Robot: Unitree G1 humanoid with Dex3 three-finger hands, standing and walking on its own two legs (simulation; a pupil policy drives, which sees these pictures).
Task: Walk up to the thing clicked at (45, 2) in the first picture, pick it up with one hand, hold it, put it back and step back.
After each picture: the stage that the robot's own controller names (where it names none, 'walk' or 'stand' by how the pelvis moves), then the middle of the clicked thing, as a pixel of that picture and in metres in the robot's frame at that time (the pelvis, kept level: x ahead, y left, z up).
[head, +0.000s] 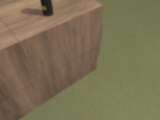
stand; out of the picture +0.97 +0.24 +0.07
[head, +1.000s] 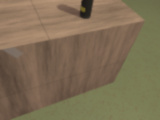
walk; out of the picture +0.89 -0.02 +0.09
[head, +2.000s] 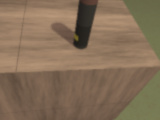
rise first; (84, 22) +0.59 +0.01 +0.09
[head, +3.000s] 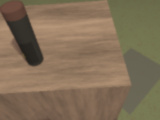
stand; (25, 38) +0.48 +0.23 +0.11
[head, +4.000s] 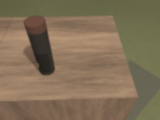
stand; (41, 49) +0.48 +0.18 +0.07
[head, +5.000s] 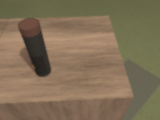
stand; (37, 51) +0.48 +0.20 +0.06
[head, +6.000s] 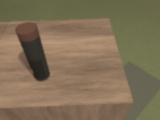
stand; (35, 55) +0.46 +0.20 +0.06
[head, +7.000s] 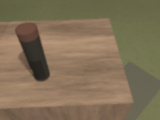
stand; (35, 55) +0.46 +0.20 +0.06
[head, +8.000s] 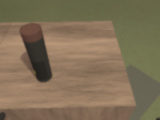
rise first; (38, 56) +0.45 +0.20 +0.07
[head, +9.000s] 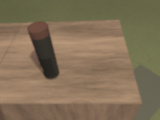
go down; (45, 53) +0.47 +0.19 +0.07
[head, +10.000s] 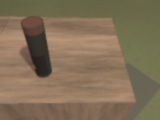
go down; (39, 50) +0.47 +0.18 +0.08
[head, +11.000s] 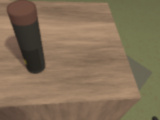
go down; (30, 43) +0.45 +0.17 +0.11
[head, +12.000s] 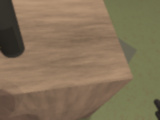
close in; (1, 20) +0.47 +0.18 +0.14
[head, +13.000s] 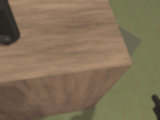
close; out of the picture +0.50 +0.18 +0.16
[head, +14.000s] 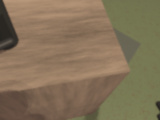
lift; out of the picture +0.51 +0.19 +0.16
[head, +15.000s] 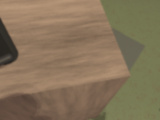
lift; out of the picture +0.46 +0.21 +0.15
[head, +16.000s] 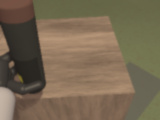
lift; (26, 52) +0.32 +0.15 +0.23
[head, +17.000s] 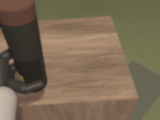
hold; (27, 52) +0.31 +0.14 +0.24
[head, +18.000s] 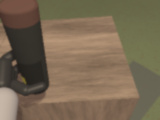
crouch; (30, 54) +0.31 +0.14 +0.23
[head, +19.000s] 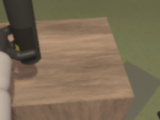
crouch; (23, 24) +0.43 +0.17 +0.24
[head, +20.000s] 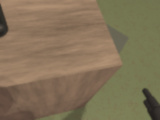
lower; out of the picture +0.54 +0.18 +0.16
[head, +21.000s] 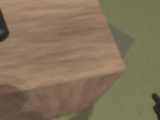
lower; out of the picture +0.53 +0.19 +0.16
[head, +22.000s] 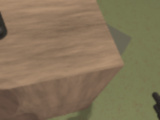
lower; out of the picture +0.53 +0.19 +0.16
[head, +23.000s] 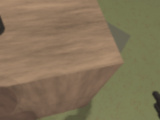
lower; out of the picture +0.54 +0.19 +0.17
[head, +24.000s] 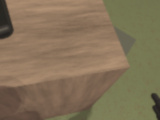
loosen; out of the picture +0.53 +0.18 +0.16
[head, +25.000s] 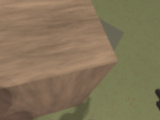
rise; out of the picture +0.53 +0.20 +0.16
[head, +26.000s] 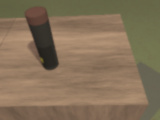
sink last; (44, 42) +0.49 +0.18 +0.11
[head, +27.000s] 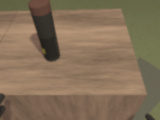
stand; (46, 33) +0.52 +0.18 +0.12
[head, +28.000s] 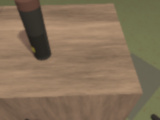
stand; (36, 30) +0.51 +0.19 +0.13
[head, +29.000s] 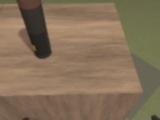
stand; (36, 28) +0.51 +0.19 +0.13
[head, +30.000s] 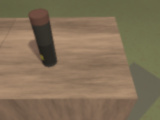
stand; (45, 41) +0.53 +0.18 +0.08
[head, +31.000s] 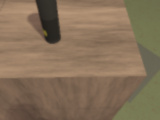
walk; (48, 14) +0.57 +0.13 +0.09
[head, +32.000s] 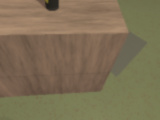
walk; out of the picture +0.79 +0.18 +0.08
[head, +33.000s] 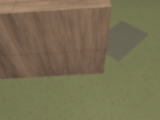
stand; out of the picture +1.11 +0.26 +0.08
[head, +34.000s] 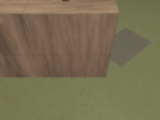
stand; out of the picture +1.14 +0.15 +0.07
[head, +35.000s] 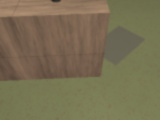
stand; out of the picture +1.13 +0.20 +0.06
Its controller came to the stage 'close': yes
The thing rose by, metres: 0.18
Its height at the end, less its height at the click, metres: +0.00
